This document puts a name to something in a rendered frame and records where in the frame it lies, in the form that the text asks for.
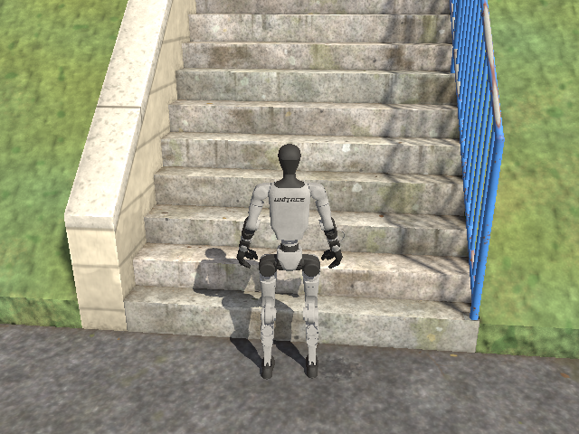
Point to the stairs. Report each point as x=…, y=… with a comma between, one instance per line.
x=364, y=89

